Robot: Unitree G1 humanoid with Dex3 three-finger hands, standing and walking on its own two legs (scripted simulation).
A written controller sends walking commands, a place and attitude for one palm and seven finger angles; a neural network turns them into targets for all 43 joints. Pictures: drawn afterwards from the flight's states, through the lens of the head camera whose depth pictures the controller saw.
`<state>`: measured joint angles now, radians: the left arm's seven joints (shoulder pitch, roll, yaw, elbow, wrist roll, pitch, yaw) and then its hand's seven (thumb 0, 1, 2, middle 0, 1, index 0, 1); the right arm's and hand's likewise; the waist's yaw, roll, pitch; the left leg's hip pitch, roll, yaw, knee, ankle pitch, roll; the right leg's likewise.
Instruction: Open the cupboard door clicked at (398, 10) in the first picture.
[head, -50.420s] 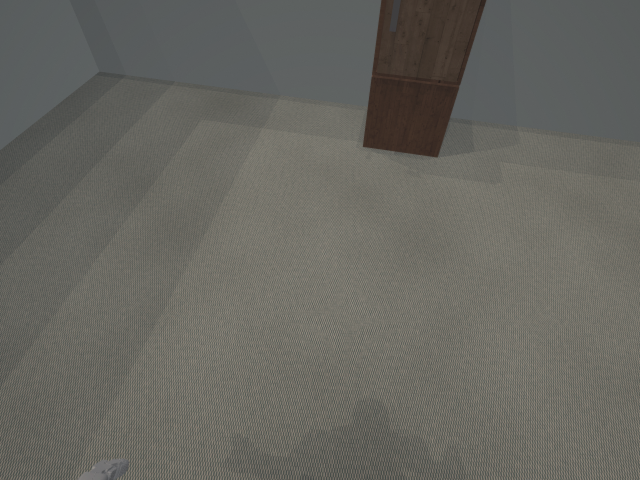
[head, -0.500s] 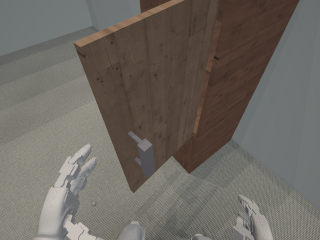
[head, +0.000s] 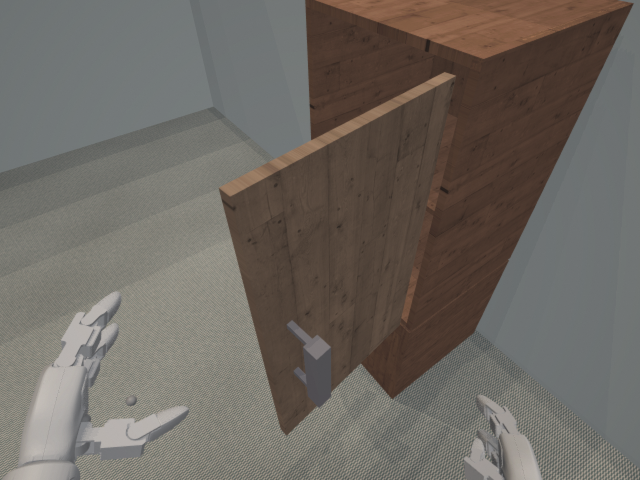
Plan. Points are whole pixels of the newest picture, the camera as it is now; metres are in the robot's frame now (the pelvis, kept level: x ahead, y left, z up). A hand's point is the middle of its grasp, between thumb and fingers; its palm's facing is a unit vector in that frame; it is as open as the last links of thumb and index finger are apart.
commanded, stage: draw the hand back to the body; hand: left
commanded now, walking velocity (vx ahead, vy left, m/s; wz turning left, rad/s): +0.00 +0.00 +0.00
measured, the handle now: (307, 363) +0.30 +0.06 -0.04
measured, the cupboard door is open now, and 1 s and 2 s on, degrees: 98 98 98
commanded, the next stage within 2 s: step back with the hand held close in 0.72 s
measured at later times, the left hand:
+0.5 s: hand (58, 323) +0.20 +0.26 +0.18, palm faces +0.45 -0.81 -0.38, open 7.8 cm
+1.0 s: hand (61, 321) +0.20 +0.25 +0.19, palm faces +0.42 -0.79 -0.44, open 7.4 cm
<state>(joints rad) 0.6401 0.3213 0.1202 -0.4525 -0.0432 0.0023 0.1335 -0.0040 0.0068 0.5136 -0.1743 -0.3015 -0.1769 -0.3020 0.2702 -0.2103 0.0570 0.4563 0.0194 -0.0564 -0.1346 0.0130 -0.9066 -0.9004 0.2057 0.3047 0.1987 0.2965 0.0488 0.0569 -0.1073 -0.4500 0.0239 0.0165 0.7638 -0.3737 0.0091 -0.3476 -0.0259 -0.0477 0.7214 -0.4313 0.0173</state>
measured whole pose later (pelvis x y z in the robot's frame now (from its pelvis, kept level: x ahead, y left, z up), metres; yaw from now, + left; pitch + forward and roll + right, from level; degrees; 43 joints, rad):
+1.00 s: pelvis -0.01 -0.01 +0.03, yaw -2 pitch -1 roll -1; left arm 0.47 0.36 0.39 -0.39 -0.06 -0.12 0.11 0.02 0.89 0.89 -0.21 -0.30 -0.21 -0.30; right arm 0.16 -0.23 0.02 0.60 -0.01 -0.05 -0.09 0.01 -0.91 -0.90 0.21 0.30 0.20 0.30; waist 0.03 0.06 0.01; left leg -0.21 0.05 0.05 0.45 -0.21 0.00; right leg -0.11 0.00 -0.02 0.38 -0.24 0.01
